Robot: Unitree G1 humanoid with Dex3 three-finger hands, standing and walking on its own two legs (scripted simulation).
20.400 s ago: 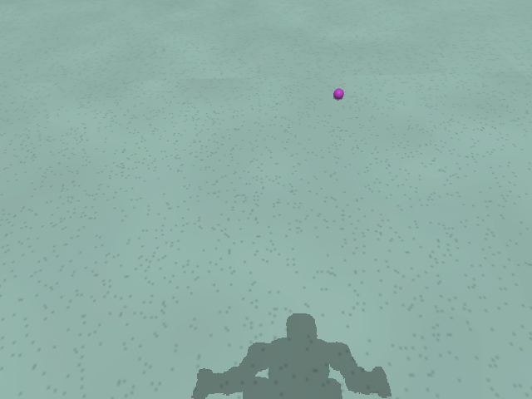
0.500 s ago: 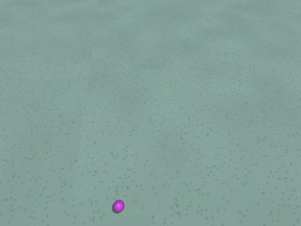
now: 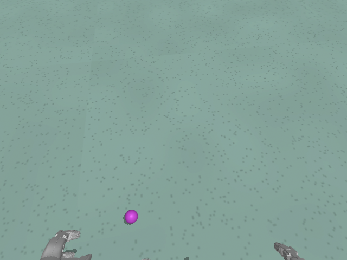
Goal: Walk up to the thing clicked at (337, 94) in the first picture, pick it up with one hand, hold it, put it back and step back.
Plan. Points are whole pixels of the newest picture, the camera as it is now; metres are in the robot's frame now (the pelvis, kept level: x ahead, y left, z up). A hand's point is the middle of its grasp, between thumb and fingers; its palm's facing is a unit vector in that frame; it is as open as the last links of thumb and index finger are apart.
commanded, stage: rise first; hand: left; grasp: from above
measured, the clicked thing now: (131, 216) +0.39 +0.23 -0.72
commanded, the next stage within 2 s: none
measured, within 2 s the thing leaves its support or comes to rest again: neither
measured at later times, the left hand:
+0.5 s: hand out of the picture +0.13 +0.28 -0.25, palm faces -0.26 -0.81 -0.53, open 13.8 cm
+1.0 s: hand (100, 236) +0.26 +0.30 -0.46, palm faces -0.46 -0.33 -0.82, open 13.9 cm
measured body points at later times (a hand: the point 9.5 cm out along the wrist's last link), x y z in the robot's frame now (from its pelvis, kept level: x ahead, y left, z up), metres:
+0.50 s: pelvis -0.02 +0.00 -0.11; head +0.10 +0.02 +0.32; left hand +0.14 +0.32 -0.22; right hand +0.18 -0.25 -0.20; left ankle +0.01 +0.11 -0.72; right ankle -0.01 -0.13 -0.72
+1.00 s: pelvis -0.09 -0.01 -0.32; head +0.12 +0.01 +0.08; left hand +0.28 +0.32 -0.41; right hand +0.05 -0.28 -0.45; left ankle +0.01 +0.11 -0.72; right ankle -0.01 -0.13 -0.72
